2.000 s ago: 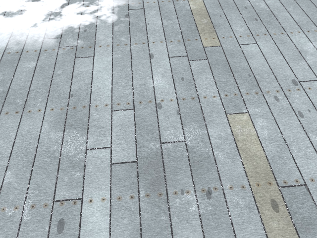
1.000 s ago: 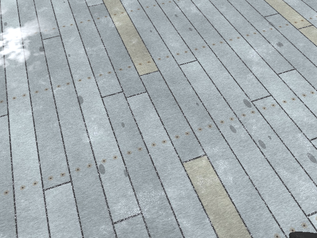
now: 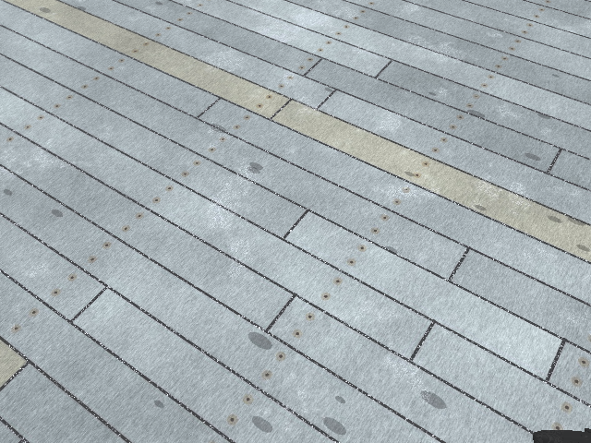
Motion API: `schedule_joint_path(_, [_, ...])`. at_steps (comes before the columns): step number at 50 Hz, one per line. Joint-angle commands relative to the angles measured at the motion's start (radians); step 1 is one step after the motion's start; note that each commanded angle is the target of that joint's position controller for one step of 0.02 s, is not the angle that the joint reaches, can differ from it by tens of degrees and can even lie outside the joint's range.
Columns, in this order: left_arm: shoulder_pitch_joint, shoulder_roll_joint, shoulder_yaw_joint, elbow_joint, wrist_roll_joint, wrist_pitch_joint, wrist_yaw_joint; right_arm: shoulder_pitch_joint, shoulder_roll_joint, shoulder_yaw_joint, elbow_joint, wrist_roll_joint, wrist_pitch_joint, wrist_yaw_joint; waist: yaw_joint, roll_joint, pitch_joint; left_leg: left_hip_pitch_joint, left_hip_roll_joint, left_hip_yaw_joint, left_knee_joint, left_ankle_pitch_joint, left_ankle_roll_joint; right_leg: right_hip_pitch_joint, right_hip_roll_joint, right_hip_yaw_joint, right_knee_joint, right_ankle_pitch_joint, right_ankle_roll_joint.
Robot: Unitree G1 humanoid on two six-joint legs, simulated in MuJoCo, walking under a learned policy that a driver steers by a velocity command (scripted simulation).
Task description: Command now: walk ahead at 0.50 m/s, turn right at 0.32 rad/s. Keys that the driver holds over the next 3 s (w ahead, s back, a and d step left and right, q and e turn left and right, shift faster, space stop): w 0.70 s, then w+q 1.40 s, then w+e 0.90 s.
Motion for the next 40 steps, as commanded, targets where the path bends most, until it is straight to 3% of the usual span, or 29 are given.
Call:
schedule_joint_path(1, [0.019, 0.167, 0.043, -0.036, -0.005, -0.018, 0.008, -0.085, -0.047, -0.004, -0.067, 0.013, -0.015, 0.012, 0.024, -0.095, -0.027, 0.163, -0.052, 0.047, -0.146, 0.187, 0.004, -0.101, -0.228, 0.129, -0.115, 0.162, -0.146])
schedule_joint_path(4, [0.061, 0.169, 0.042, -0.004, -0.011, -0.015, 0.005, -0.137, -0.072, -0.012, -0.091, 0.019, -0.021, 0.022, 0.039, -0.108, -0.004, 0.119, -0.06, 0.032, -0.224, 0.126, 0.04, 0.012, -0.279, 0.184, -0.063, 0.142, -0.138])
schedule_joint_path(6, [0.071, 0.173, 0.044, 0.012, -0.008, -0.007, 0.007, -0.123, -0.087, -0.02, -0.095, 0.018, -0.025, 0.027, 0.023, -0.128, -0.002, 0.124, -0.069, 0.033, -0.252, 0.04, 0.069, 0.083, -0.315, 0.22, -0.024, 0.194, -0.124])
schedule_joint_path(8, [0.048, 0.176, 0.044, 0.016, -0.008, 0.002, 0.009, -0.032, -0.104, -0.033, -0.078, 0.017, -0.029, 0.024, -0.034, -0.148, -0.033, 0.247, -0.095, 0.066, -0.293, -0.019, 0.108, 0.104, -0.306, 0.219, 0.064, 0.367, -0.097])
schedule_joint_path(9, [0.041, 0.148, 0.034, 0.013, -0.003, 0.003, 0.008, 0.077, -0.14, -0.051, -0.049, 0.011, -0.031, 0.019, -0.087, -0.125, -0.113, 0.416, -0.09, 0.068, -0.302, 0.009, 0.143, 0.082, -0.247, 0.17, 0.204, 0.485, -0.071])
schedule_joint_path(10, [0.035, 0.11, 0.015, -0.012, 0.014, 0.003, 0.012, 0.246, -0.195, -0.066, -0.032, -0.002, -0.032, 0.013, -0.159, -0.043, -0.27, 0.686, 0.063, -0.098, -0.267, 0.054, 0.216, -0.055, -0.181, 0.107, 0.479, 0.344, -0.028])
schedule_joint_path(11, [0.177, 0.039, -0.005, -0.014, -0.009, -0.012, 0.01, 0.338, -0.259, -0.088, 0.009, 0.0, -0.02, 0.019, -0.119, 0.246, -0.394, 1.028, 0.262, -0.538, -0.346, -0.174, 0.381, -0.439, -0.023, 0.018, 0.837, -0.207, 0.057])
schedule_joint_path(12, [0.137, 0.114, 0.005, -0.005, -0.016, -0.021, 0.009, 0.354, -0.164, -0.064, 0.015, 0.03, -0.016, 0.024, -0.15, 0.187, -0.355, 1.028, 0.273, -0.677, -0.449, -0.409, 0.364, -0.582, -0.053, 0.095, 0.946, -0.368, 0.058])
schedule_joint_path(13, [0.029, 0.163, 0.019, -0.025, -0.028, -0.024, 0.006, 0.292, -0.121, -0.05, 0.006, 0.03, -0.01, 0.02, -0.159, 0.098, -0.206, 0.91, 0.241, -0.539, -0.47, -0.434, 0.317, -0.641, -0.104, 0.081, 0.974, -0.288, 0.054])
schedule_joint_path(14, [-0.048, 0.15, 0.015, -0.043, -0.015, -0.026, 0.008, 0.228, -0.104, -0.041, -0.005, 0.017, -0.003, 0.018, -0.137, 0.008, -0.119, 0.776, 0.19, -0.417, -0.49, -0.34, 0.281, -0.618, -0.151, 0.032, 0.931, -0.213, 0.049])
schedule_joint_path(15, [-0.069, 0.137, 0.016, -0.054, -0.004, -0.029, 0.006, 0.193, -0.097, -0.036, -0.006, 0.008, -0.001, 0.017, -0.11, 0.016, -0.063, 0.674, 0.168, -0.359, -0.514, -0.241, 0.292, -0.602, -0.179, 0.019, 0.871, -0.157, 0.055])
schedule_joint_path(16, [-0.064, 0.129, 0.018, -0.048, 0.005, -0.029, 0.005, 0.185, -0.078, -0.029, -0.007, 0.001, -0.006, 0.018, -0.09, 0.03, -0.052, 0.613, 0.132, -0.292, -0.524, -0.085, 0.28, -0.54, -0.206, 0.017, 0.821, -0.127, 0.058])
schedule_joint_path(17, [-0.043, 0.107, 0.017, -0.039, 0.005, -0.022, 0.005, 0.173, -0.061, -0.024, -0.003, 0.002, -0.007, 0.02, -0.071, 0.036, -0.06, 0.587, 0.097, -0.247, -0.552, -0.075, 0.268, -0.503, -0.211, 0.006, 0.794, -0.099, 0.059])
schedule_joint_path(18, [-0.013, 0.087, 0.012, -0.033, -0.003, -0.018, 0.005, 0.168, -0.085, -0.03, 0.001, 0.006, -0.01, 0.018, -0.052, 0.08, -0.073, 0.558, 0.108, -0.232, -0.568, -0.054, 0.291, -0.482, -0.217, -0.003, 0.767, -0.098, 0.069])
schedule_joint_path(20, [-0.059, 0.076, 0.006, -0.046, 0.004, -0.011, 0.005, 0.18, -0.095, -0.033, 0.015, 0.019, -0.013, 0.014, -0.061, 0.059, -0.039, 0.531, 0.108, -0.174, -0.602, 0.023, 0.31, -0.508, -0.23, -0.017, 0.674, -0.066, 0.093])
schedule_joint_path(23, [-0.148, 0.051, -0.004, -0.062, 0.011, -0.018, 0.002, 0.204, -0.127, -0.042, 0.033, 0.019, -0.003, 0.003, -0.085, 0.013, -0.03, 0.544, 0.088, -0.099, -0.629, 0.041, 0.291, -0.515, -0.23, -0.032, 0.493, 0.109, 0.102])
schedule_joint_path(24, [-0.177, 0.039, -0.011, -0.069, 0.006, -0.023, -0.002, 0.211, -0.142, -0.046, 0.04, 0.02, 0.0, 0.002, -0.096, 0.038, -0.017, 0.527, 0.089, -0.076, -0.629, 0.063, 0.288, -0.491, -0.228, -0.038, 0.421, 0.152, 0.103])
schedule_joint_path(26, [-0.248, 0.041, -0.013, -0.081, 0.002, -0.032, -0.012, 0.243, -0.142, -0.046, 0.058, 0.029, 0.006, 0.0, -0.126, 0.028, -0.001, 0.529, 0.067, -0.027, -0.62, 0.063, 0.267, -0.448, -0.204, -0.063, 0.312, 0.238, 0.104])
schedule_joint_path(28, [-0.307, 0.046, -0.011, -0.099, -0.005, -0.037, -0.02, 0.291, -0.149, -0.047, 0.083, 0.034, 0.013, -0.001, -0.147, 0.028, 0.007, 0.563, 0.085, -0.031, -0.608, 0.055, 0.26, -0.434, -0.187, -0.07, 0.258, 0.269, 0.097])
schedule_joint_path(31, [-0.344, 0.058, -0.007, -0.121, -0.009, -0.043, -0.034, 0.31, -0.163, -0.053, 0.105, 0.039, 0.029, -0.006, -0.137, 0.045, 0.018, 0.649, 0.133, -0.051, -0.566, 0.081, 0.24, -0.433, -0.177, -0.06, 0.195, 0.204, 0.063])
schedule_joint_path(33, [-0.302, 0.087, 0.005, -0.113, -0.005, -0.045, -0.037, 0.294, -0.174, -0.058, 0.11, 0.04, 0.038, -0.011, -0.098, 0.052, -0.006, 0.693, 0.141, -0.045, -0.499, 0.221, 0.222, -0.362, -0.156, -0.077, 0.166, 0.135, 0.033])
schedule_joint_path(34, [-0.217, 0.109, 0.019, -0.09, 0.0, -0.046, -0.034, 0.275, -0.177, -0.057, 0.108, 0.042, 0.043, -0.014, -0.043, 0.046, -0.058, 0.688, 0.114, -0.012, -0.395, 0.368, 0.202, -0.233, -0.129, -0.106, 0.131, 0.133, 0.01])
schedule_joint_path(35, [-0.072, 0.155, 0.042, -0.047, 0.004, -0.044, -0.025, 0.278, -0.15, -0.046, 0.105, 0.035, 0.045, -0.016, 0.022, 0.024, -0.16, 0.622, 0.063, 0.029, -0.215, 0.415, 0.173, -0.01, -0.133, -0.105, 0.136, 0.15, -0.022])
schedule_joint_path(36, [0.108, 0.232, 0.062, -0.022, 0.018, -0.039, -0.013, 0.289, -0.085, -0.019, 0.075, 0.006, 0.042, -0.017, 0.08, -0.111, -0.32, 0.403, -0.005, 0.066, 0.114, 0.11, 0.132, 0.302, -0.344, 0.133, 0.168, 0.175, -0.092])
schedule_joint_path(37, [0.125, 0.277, 0.069, -0.007, 0.016, -0.035, -0.019, 0.412, 0.008, 0.009, 0.067, 0.022, 0.023, -0.011, 0.012, -0.364, -0.421, 0.046, -0.165, 0.034, 0.404, -0.528, 0.087, 0.548, -0.523, 0.57, 0.043, -0.08, -0.228])
schedule_joint_path(38, [0.109, 0.174, 0.044, -0.017, 0.006, -0.035, -0.018, 0.339, -0.108, -0.018, 0.081, 0.046, 0.011, -0.006, 0.058, -0.229, -0.338, -0.065, -0.114, -0.067, 0.507, -0.533, 0.095, 0.483, -0.502, 0.573, -0.016, -0.223, -0.191])
schedule_joint_path(39, [0.051, 0.144, 0.031, -0.017, 0.003, -0.037, -0.015, 0.25, -0.144, -0.033, 0.053, 0.061, 0.003, -0.003, 0.05, -0.178, -0.203, -0.106, -0.075, -0.053, 0.507, -0.435, 0.104, 0.359, -0.475, 0.424, -0.038, -0.184, -0.152])
schedule_joint_path(40, [-0.01, 0.125, 0.024, -0.019, 0.009, -0.039, -0.015, 0.21, -0.13, -0.031, 0.048, 0.054, 0.004, -0.006, 0.018, -0.11, -0.141, -0.07, -0.033, -0.033, 0.468, -0.348, 0.097, 0.237, -0.436, 0.322, -0.066, -0.088, -0.132])
Next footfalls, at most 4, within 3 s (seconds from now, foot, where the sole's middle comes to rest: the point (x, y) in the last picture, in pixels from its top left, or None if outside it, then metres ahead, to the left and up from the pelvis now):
0.18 left None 0.29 0.15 -0.78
0.70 right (384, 401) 0.56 -0.11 -0.78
1.26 left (279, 293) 0.84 0.15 -0.78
1.72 right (324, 200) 1.16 0.04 -0.78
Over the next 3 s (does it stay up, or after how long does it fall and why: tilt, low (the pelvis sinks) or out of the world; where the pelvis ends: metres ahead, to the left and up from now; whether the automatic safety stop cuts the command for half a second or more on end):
stays up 1.52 0.46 0.00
